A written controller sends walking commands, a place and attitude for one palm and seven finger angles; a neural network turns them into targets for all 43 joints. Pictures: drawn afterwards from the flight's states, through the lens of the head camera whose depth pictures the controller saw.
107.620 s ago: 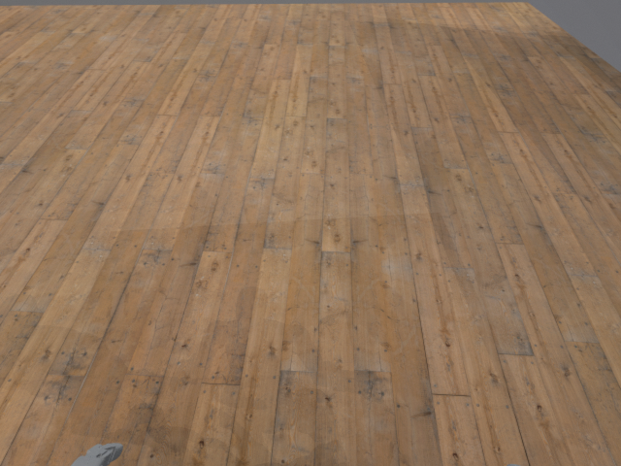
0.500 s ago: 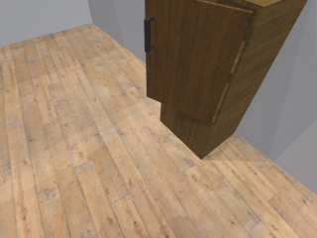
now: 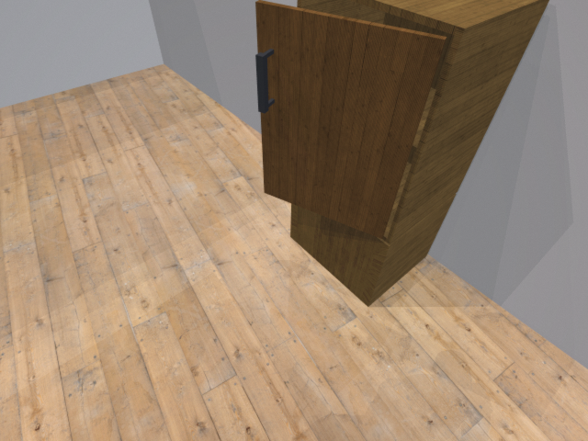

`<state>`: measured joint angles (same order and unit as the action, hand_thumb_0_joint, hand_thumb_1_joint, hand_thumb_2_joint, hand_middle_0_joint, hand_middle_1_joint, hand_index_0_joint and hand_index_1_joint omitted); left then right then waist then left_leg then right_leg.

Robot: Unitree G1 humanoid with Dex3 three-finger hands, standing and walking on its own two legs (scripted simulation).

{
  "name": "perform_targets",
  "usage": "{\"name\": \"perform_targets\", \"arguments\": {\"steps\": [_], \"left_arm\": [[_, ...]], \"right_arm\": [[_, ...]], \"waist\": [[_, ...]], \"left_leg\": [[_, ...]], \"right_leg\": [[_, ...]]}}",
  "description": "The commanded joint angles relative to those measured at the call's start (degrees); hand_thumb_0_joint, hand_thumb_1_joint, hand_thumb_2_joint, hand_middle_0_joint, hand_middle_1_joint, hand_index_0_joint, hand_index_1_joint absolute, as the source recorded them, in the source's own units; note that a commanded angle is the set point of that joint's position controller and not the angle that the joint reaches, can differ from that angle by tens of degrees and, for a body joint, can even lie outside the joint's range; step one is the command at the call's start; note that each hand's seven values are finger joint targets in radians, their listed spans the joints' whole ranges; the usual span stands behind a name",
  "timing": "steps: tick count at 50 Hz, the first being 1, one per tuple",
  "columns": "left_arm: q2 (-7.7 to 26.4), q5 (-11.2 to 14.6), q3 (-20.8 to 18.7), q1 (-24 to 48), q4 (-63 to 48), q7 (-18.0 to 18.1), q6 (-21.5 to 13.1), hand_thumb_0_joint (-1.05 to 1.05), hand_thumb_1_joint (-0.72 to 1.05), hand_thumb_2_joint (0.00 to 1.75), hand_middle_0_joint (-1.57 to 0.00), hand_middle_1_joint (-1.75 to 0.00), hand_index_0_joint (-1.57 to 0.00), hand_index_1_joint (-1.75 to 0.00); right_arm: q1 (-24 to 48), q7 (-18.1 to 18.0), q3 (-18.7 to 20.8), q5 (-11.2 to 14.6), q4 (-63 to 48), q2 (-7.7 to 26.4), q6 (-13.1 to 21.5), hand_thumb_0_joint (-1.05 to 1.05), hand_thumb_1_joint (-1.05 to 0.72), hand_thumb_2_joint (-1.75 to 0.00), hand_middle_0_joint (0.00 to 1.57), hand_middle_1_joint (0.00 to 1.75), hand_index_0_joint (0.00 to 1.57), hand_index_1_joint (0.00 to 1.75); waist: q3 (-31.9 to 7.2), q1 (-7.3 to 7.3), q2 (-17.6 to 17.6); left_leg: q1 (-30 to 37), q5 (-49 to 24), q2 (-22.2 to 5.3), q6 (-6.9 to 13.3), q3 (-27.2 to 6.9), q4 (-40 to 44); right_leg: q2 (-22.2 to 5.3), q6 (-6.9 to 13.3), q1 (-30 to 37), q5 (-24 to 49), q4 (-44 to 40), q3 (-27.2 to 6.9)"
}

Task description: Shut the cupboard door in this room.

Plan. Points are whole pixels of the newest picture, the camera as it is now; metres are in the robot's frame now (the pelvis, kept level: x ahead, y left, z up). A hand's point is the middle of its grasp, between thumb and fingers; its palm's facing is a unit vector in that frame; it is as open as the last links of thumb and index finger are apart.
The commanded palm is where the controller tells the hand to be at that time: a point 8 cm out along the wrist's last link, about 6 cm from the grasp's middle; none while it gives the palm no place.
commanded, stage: let the arm hang, fingers relaxed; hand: left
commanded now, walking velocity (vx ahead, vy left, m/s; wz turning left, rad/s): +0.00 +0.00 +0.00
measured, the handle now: (266, 81) +0.92 +0.11 +0.06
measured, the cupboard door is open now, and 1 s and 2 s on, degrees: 21 21 21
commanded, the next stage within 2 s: look to check the result in 0.02 s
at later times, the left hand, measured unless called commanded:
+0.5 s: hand out of the picture +0.02 +0.21 -0.17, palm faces +0.00 -0.97 -0.26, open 7.4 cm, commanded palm none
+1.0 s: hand out of the picture +0.06 +0.21 -0.18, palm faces +0.11 -0.96 -0.25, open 7.4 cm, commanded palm none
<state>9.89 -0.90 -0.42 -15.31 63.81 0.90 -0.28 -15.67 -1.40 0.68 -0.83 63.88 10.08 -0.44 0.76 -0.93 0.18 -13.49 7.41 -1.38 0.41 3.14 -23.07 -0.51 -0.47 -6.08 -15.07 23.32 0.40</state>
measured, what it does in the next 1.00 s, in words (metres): stands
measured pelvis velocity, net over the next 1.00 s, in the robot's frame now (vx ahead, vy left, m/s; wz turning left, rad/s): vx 0.02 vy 0.00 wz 0.12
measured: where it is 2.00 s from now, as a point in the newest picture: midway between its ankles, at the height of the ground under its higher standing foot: outside the picture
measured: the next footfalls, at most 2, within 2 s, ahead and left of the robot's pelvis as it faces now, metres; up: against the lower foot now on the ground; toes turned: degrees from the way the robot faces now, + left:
right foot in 1.44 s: +0.09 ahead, -0.14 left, +0.00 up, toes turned +23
left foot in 1.78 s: -0.04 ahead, +0.09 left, +0.00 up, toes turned +40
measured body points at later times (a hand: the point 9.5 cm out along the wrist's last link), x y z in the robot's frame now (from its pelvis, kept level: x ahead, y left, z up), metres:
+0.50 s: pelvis +0.01 +0.00 +0.00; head +0.02 +0.00 +0.45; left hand +0.02 +0.26 -0.15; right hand +0.05 -0.26 -0.15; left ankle +0.06 +0.11 -0.74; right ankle -0.02 -0.13 -0.74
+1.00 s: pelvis +0.02 +0.00 -0.01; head +0.05 +0.01 +0.44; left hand +0.05 +0.26 -0.16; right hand +0.08 -0.25 -0.16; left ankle +0.05 +0.11 -0.74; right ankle -0.02 -0.13 -0.74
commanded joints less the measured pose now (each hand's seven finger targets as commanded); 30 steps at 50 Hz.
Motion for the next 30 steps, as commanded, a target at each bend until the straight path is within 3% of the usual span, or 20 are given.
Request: {"name": "perform_targets", "arguments": {"steps": [1,8,13,30], "left_arm": [[8.33,0.06,-1.89,-3.44,-1.01,0.75,-0.36,0.00,0.90,0.90,-0.20,-0.30,-0.20,-0.30],[9.47,0.11,-1.87,-2.35,-0.70,0.61,-0.29,0.00,0.90,0.90,-0.20,-0.30,-0.20,-0.30],[10.57,0.12,-1.99,-1.80,-0.63,0.51,-0.50,0.00,0.90,0.90,-0.20,-0.30,-0.20,-0.30],[13.91,0.07,-2.06,1.45,-0.77,0.27,-0.79,0.00,0.90,0.90,-0.20,-0.30,-0.20,-0.30]], "right_arm": [[-1.26,-0.40,1.46,-0.08,-2.21,7.67,0.74,0.00,-0.90,-0.90,0.20,0.30,0.20,0.30],[-0.22,-0.41,1.55,0.03,-2.13,9.12,0.61,0.00,-0.90,-0.90,0.20,0.30,0.20,0.30],[0.79,-0.44,1.72,0.07,-2.34,10.64,0.86,0.00,-0.90,-0.90,0.20,0.30,0.20,0.30],[5.32,-0.21,1.78,0.13,-2.82,13.95,1.08,0.00,-0.90,-0.90,0.20,0.30,0.20,0.30]], "waist": [[3.63,0.51,-1.02],[4.19,0.34,-1.08],[2.08,0.34,-1.54],[1.01,0.37,-0.68]], "left_leg": [[3.62,1.21,-4.66,0.79,-5.77,4.23],[3.97,2.23,-4.85,0.69,-5.99,4.79],[5.35,0.34,-5.23,0.94,-6.23,4.68],[7.48,-4.08,-5.66,0.97,-6.44,4.89]], "right_leg": [[-4.71,2.88,-7.52,1.35,-6.79,-4.34],[-4.63,2.81,-7.41,0.71,-7.36,-4.25],[-4.75,2.90,-5.97,2.41,-7.32,-4.30],[-5.55,2.58,-4.04,6.40,-8.43,-4.21]]}}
